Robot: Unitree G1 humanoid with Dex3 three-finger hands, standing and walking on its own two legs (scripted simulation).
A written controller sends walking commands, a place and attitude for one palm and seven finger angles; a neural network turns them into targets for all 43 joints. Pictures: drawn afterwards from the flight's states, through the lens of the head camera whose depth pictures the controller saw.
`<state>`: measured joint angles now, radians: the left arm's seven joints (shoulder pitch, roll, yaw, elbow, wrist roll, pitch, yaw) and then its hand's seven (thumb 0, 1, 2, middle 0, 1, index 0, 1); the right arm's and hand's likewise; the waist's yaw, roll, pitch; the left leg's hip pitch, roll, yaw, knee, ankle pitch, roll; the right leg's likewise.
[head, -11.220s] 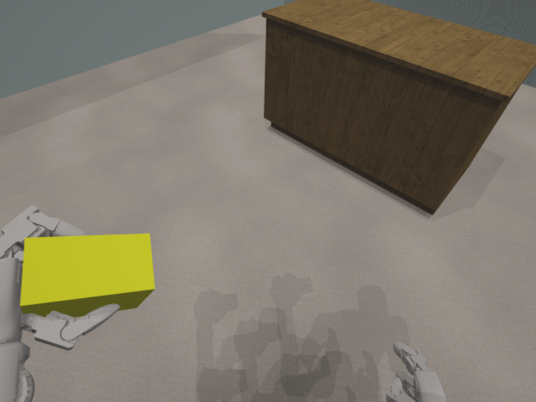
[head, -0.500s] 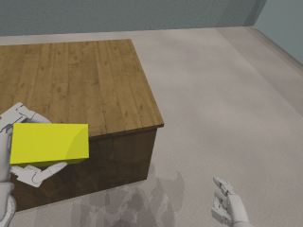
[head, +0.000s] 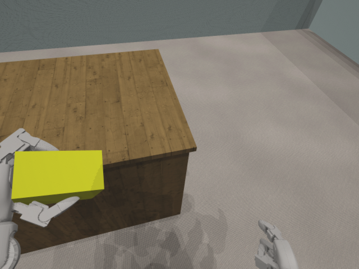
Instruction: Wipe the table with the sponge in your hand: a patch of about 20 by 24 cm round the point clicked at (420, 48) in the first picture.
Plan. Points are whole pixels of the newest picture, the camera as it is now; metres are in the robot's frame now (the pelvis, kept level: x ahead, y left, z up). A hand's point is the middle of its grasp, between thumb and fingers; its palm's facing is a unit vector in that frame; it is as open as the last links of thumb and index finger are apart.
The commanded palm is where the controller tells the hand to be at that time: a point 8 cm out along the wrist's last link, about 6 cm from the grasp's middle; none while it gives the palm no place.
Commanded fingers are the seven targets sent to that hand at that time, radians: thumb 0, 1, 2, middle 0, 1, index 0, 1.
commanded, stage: look again from close up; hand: left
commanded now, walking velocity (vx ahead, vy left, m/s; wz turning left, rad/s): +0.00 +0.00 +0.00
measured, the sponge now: (72, 178) +0.23 +0.21 +0.14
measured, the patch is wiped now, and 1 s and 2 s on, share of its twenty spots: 0.00 0.00 0.00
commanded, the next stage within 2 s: shuffle to correct the standing spot in 0.08 s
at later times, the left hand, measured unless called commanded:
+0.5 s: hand (53, 173) +0.23 +0.24 +0.15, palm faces +0.35 -0.85 -0.39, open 10.4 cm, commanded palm +0.18 +0.28 +0.17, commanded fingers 0.00 0.10 1.30 -1.20 -1.60 -1.20 -1.60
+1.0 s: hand (62, 134) +0.30 +0.25 +0.16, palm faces +0.29 -0.83 -0.48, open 10.4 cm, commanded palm +0.24 +0.30 +0.17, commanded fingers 0.00 0.10 1.30 -1.20 -1.60 -1.20 -1.60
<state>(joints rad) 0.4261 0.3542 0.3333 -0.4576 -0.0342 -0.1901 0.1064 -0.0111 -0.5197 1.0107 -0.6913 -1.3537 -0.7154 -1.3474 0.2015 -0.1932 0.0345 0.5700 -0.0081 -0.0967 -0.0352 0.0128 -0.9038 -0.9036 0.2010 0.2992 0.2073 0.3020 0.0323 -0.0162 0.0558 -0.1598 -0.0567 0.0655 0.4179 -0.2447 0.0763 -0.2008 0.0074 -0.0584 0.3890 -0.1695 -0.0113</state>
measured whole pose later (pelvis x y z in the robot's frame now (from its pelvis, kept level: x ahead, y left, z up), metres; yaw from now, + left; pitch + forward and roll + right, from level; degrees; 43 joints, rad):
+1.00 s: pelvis +0.05 +0.04 -0.03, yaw -5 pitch -1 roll +1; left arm 0.42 0.41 0.39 -0.48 -0.02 -0.23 0.11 -0.01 -0.52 1.01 -0.69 -1.35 -0.71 -1.35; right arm 0.21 -0.19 0.02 0.59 0.01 -0.10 0.00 0.01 -0.91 -0.90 0.20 0.30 0.21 0.30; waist -0.02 0.01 0.06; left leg -0.35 -0.02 0.03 0.78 -0.37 0.02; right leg -0.30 0.00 -0.07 0.69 -0.35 -0.03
